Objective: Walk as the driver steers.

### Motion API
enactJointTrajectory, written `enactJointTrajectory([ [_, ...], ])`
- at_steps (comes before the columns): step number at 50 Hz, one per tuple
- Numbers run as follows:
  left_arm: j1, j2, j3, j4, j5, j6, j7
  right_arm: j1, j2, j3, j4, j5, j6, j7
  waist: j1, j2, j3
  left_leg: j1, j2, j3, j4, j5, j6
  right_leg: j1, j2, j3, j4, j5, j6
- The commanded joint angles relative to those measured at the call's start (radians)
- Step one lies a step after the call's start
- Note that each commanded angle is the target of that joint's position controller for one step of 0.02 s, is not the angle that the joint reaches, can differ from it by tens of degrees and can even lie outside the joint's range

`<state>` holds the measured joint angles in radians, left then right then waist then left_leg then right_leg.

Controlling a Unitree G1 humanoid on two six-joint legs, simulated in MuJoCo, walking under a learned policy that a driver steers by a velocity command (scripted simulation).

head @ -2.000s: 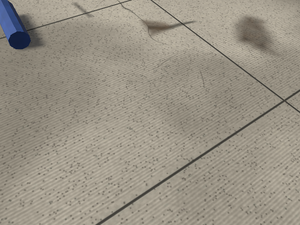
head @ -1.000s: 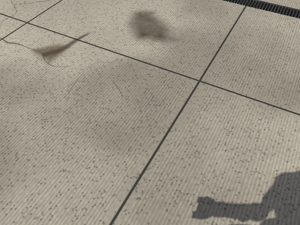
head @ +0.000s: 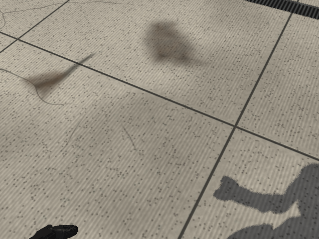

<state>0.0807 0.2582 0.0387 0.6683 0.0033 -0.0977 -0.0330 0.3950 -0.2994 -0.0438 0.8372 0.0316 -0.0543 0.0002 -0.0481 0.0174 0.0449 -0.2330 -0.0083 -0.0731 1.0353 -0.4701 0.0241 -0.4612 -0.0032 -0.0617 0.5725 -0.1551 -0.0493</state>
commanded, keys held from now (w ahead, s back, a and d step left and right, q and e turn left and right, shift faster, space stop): w+q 0.42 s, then w+e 0.58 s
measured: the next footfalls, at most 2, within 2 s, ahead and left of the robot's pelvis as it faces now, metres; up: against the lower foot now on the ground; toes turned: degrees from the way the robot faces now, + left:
left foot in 0.46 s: +0.40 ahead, +0.17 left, +0.00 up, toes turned +17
right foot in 1.02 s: +0.74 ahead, +0.01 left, +0.00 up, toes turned +0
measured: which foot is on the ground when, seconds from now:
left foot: up 0.00-0.44, down 0.46-1.00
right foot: down 0.00-0.48, up 0.50-1.00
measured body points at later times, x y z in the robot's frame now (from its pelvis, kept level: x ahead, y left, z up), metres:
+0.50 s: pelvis +0.27 +0.05 -0.01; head +0.31 +0.07 +0.44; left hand +0.24 +0.34 -0.14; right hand +0.53 -0.14 -0.09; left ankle +0.36 +0.16 -0.73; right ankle +0.11 -0.11 -0.68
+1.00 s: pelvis +0.55 +0.09 +0.00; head +0.59 +0.09 +0.44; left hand +0.72 +0.34 -0.10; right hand +0.61 -0.19 -0.13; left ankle +0.36 +0.16 -0.72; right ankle +0.70 +0.00 -0.72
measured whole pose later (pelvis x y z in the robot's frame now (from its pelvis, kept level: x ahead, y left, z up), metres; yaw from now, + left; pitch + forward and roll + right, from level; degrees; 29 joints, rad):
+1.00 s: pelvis +0.55 +0.09 +0.00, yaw +3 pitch +2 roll +1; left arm 0.10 0.25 0.04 0.74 -0.02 -0.04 -0.06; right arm 0.31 -0.28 -0.07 0.84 0.01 -0.04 -0.02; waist -0.05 -0.02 0.03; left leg 0.12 0.00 0.24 0.31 -0.45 0.00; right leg -0.57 -0.02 -0.06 0.61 -0.09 -0.09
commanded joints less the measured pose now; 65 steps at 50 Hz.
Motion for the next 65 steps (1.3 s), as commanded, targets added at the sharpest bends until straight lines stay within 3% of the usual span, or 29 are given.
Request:
enactJointTrajectory([
  [1, 0.206, 0.122, 0.041, 0.016, -0.002, 0.001, 0.013, -0.095, -0.127, -0.029, -0.124, 0.007, -0.031, -0.001, 0.116, -0.086, -0.135, -0.494, 0.099, -0.037, 0.229, 0.104, 0.003, 0.501, -0.321, 0.418, -0.311, -0.101, -0.161],
  [3, 0.137, 0.093, 0.036, 0.022, 0.009, -0.015, 0.011, -0.053, -0.097, -0.035, -0.107, 0.000, -0.003, -0.002, 0.054, -0.126, -0.080, -0.384, 0.143, -0.044, 0.167, 0.193, -0.007, 0.342, -0.264, 0.275, -0.385, -0.016, -0.141],
  [6, 0.116, 0.108, 0.047, 0.052, 0.011, -0.036, 0.012, -0.050, -0.055, -0.033, -0.106, 0.000, 0.028, -0.007, 0.027, -0.095, -0.030, -0.390, 0.150, -0.047, 0.130, 0.258, -0.025, 0.270, -0.255, 0.139, -0.443, 0.120, -0.148],
  [12, 0.147, 0.150, 0.059, 0.092, 0.010, -0.022, 0.034, -0.213, -0.026, -0.024, -0.160, -0.009, 0.014, 0.017, 0.075, -0.060, 0.021, -0.436, 0.134, 0.009, -0.204, 0.533, -0.025, 0.344, -0.220, -0.055, -0.457, 0.225, -0.120],
  [17, 0.228, 0.192, 0.074, 0.132, -0.012, 0.014, 0.041, -0.364, -0.014, -0.014, -0.237, -0.008, 0.012, 0.050, 0.132, -0.040, 0.069, -0.499, 0.119, 0.081, -0.366, 0.482, 0.014, 0.522, -0.282, -0.104, -0.411, 0.289, -0.110],
  [20, 0.210, 0.227, 0.085, 0.132, -0.026, 0.037, 0.047, -0.347, -0.046, -0.030, -0.266, -0.009, 0.017, 0.062, 0.090, -0.079, 0.021, -0.404, 0.054, 0.152, -0.395, 0.344, 0.063, 0.589, -0.292, -0.144, -0.277, 0.639, -0.081],
  [22, 0.204, 0.243, 0.086, 0.134, -0.033, 0.050, 0.052, -0.184, -0.101, -0.063, -0.238, -0.011, 0.024, 0.056, -0.014, -0.097, -0.090, -0.152, -0.029, 0.187, -0.422, 0.278, 0.115, 0.557, -0.272, -0.161, -0.025, 0.876, -0.059],
  [23, 0.207, 0.218, 0.072, 0.141, -0.031, 0.049, 0.053, -0.020, -0.146, -0.093, -0.194, -0.010, 0.026, 0.040, -0.106, -0.064, -0.172, 0.125, -0.047, 0.153, -0.495, 0.357, 0.153, 0.418, -0.235, -0.175, 0.190, 0.773, -0.029],
  [24, 0.257, 0.111, 0.036, 0.119, 0.002, 0.037, 0.045, 0.083, -0.236, -0.112, -0.162, -0.015, 0.031, 0.017, -0.093, 0.146, -0.268, 0.467, 0.183, -0.197, -0.505, 0.361, 0.236, 0.070, -0.143, -0.175, 0.539, 0.145, 0.014],
  [25, 0.320, 0.065, 0.010, 0.110, -0.013, 0.006, 0.030, 0.053, -0.260, -0.101, -0.190, -0.018, 0.014, 0.021, -0.027, 0.233, -0.431, 0.628, 0.407, -0.727, -0.678, 0.237, 0.406, -0.178, 0.027, 0.024, 0.814, -0.452, 0.043],
  [26, 0.198, 0.180, 0.042, 0.104, -0.057, -0.012, 0.020, 0.034, -0.168, -0.074, -0.192, -0.024, 0.003, 0.029, -0.090, 0.072, -0.374, 0.577, 0.392, -0.623, -0.725, 0.231, 0.343, -0.263, -0.026, 0.147, 0.856, -0.400, 0.029],
  [27, 0.130, 0.176, 0.040, 0.078, -0.076, -0.019, 0.015, -0.014, -0.147, -0.066, -0.184, -0.031, -0.006, 0.030, -0.070, 0.063, -0.229, 0.427, 0.359, -0.436, -0.726, 0.306, 0.294, -0.286, -0.067, 0.136, 0.809, -0.325, 0.011],
  [28, 0.119, 0.154, 0.037, 0.086, -0.057, -0.018, 0.023, -0.082, -0.118, -0.058, -0.176, -0.030, -0.013, 0.031, -0.021, -0.005, -0.153, 0.286, 0.310, -0.311, -0.736, 0.385, 0.248, -0.248, -0.118, 0.133, 0.719, -0.245, 0.010],
  [29, 0.130, 0.157, 0.044, 0.100, -0.040, -0.006, 0.027, -0.130, -0.076, -0.047, -0.176, -0.035, -0.021, 0.031, 0.010, 0.022, -0.109, 0.194, 0.270, -0.218, -0.763, 0.451, 0.224, -0.201, -0.144, 0.141, 0.659, -0.188, 0.015],
  [30, 0.177, 0.151, 0.046, 0.120, -0.040, 0.011, 0.025, -0.152, -0.064, -0.043, -0.177, -0.041, -0.029, 0.029, 0.037, 0.049, -0.100, 0.132, 0.251, -0.159, -0.798, 0.469, 0.211, -0.137, -0.156, 0.152, 0.641, -0.141, 0.022],
  [34, 0.181, 0.105, 0.042, 0.135, -0.037, 0.052, 0.033, -0.153, -0.078, -0.052, -0.138, -0.052, -0.061, 0.019, 0.055, 0.028, -0.044, 0.079, 0.230, 0.006, -0.879, 0.589, 0.196, -0.175, -0.143, 0.173, 0.543, -0.011, 0.059],
  [40, 0.038, 0.067, 0.028, 0.091, -0.025, 0.036, 0.013, -0.137, -0.095, -0.052, -0.099, -0.047, -0.056, -0.005, 0.002, 0.031, 0.013, 0.148, 0.205, 0.175, -0.923, 0.573, 0.138, -0.213, -0.107, 0.117, 0.191, 0.277, 0.062],
  [45, -0.073, 0.054, 0.017, 0.020, -0.023, 0.033, -0.019, -0.070, -0.120, -0.064, -0.048, -0.028, -0.025, -0.014, -0.037, 0.021, 0.057, 0.337, 0.274, 0.222, -0.858, 0.702, 0.133, -0.291, -0.086, 0.053, 0.060, 0.193, 0.017],
  [48, -0.034, 0.086, 0.033, -0.004, -0.025, 0.039, -0.035, -0.102, -0.157, -0.074, -0.051, -0.020, 0.001, -0.028, 0.016, 0.067, -0.003, 0.391, 0.286, 0.260, -0.707, 1.108, 0.103, -0.177, -0.015, -0.026, 0.049, 0.045, -0.037],
  [50, 0.150, 0.154, 0.069, 0.025, -0.029, 0.047, -0.029, -0.132, -0.179, -0.078, -0.059, -0.016, 0.016, -0.038, 0.128, 0.084, -0.114, 0.344, 0.263, 0.281, -0.436, 1.296, 0.071, 0.079, 0.059, -0.059, 0.035, -0.010, -0.092],
  [51, 0.314, 0.213, 0.101, 0.060, -0.028, 0.052, -0.014, -0.149, -0.171, -0.071, -0.066, -0.015, 0.013, -0.042, 0.219, 0.037, -0.196, 0.184, 0.217, 0.293, -0.183, 1.131, 0.032, 0.355, 0.059, 0.007, -0.040, 0.048, -0.137],
  [52, 0.374, 0.316, 0.124, 0.071, -0.030, 0.056, 0.007, -0.057, -0.040, -0.032, -0.105, -0.052, -0.007, -0.029, 0.150, -0.219, -0.290, -0.230, 0.071, 0.267, 0.187, 0.308, -0.032, 0.723, -0.193, 0.446, -0.043, 0.026, -0.278],
  [53, 0.365, 0.304, 0.112, 0.041, -0.026, 0.040, -0.001, -0.062, -0.027, -0.012, -0.127, -0.037, -0.050, -0.010, 0.136, -0.216, -0.441, -0.469, -0.075, 0.029, 0.393, -0.145, -0.042, 0.897, -0.335, 0.925, -0.223, -0.132, -0.421],
  [54, 0.346, 0.232, 0.093, 0.040, -0.019, 0.032, -0.002, -0.187, -0.106, -0.032, -0.151, 0.004, -0.080, 0.006, 0.184, -0.119, -0.343, -0.575, -0.005, -0.052, 0.407, -0.066, -0.015, 0.844, -0.310, 0.806, -0.275, -0.139, -0.352],
  [55, 0.288, 0.196, 0.083, 0.035, -0.023, 0.027, -0.002, -0.230, -0.110, -0.029, -0.169, 0.012, -0.095, 0.009, 0.153, -0.064, -0.218, -0.581, 0.041, -0.036, 0.324, 0.030, 0.004, 0.697, -0.271, 0.661, -0.281, -0.083, -0.308],
  [56, 0.215, 0.166, 0.073, 0.021, -0.027, 0.026, -0.002, -0.233, -0.105, -0.032, -0.159, -0.011, -0.098, 0.001, 0.100, 0.004, -0.137, -0.528, 0.083, -0.024, 0.228, 0.088, -0.002, 0.539, -0.225, 0.551, -0.287, 0.021, -0.273],
  [57, 0.168, 0.135, 0.062, 0.004, -0.021, 0.026, 0.003, -0.222, -0.117, -0.041, -0.153, -0.032, -0.089, -0.004, 0.066, -0.007, -0.102, -0.457, 0.108, -0.022, 0.160, 0.129, -0.014, 0.428, -0.190, 0.478, -0.307, 0.116, -0.259],
  [60, 0.149, 0.150, 0.063, -0.015, -0.015, 0.024, 0.017, -0.184, -0.089, -0.040, -0.156, -0.046, -0.054, -0.007, 0.025, -0.047, -0.084, -0.372, 0.119, 0.004, 0.050, 0.185, -0.063, 0.276, -0.143, 0.386, -0.346, 0.266, -0.260],
  [65, 0.214, 0.187, 0.074, 0.002, -0.026, 0.037, 0.045, -0.358, -0.034, -0.016, -0.207, -0.045, -0.046, -0.007, 0.088, -0.090, -0.052, -0.320, 0.057, 0.034, -0.330, 0.473, -0.106, 0.190, -0.058, 0.286, -0.325, 0.211, -0.189],
])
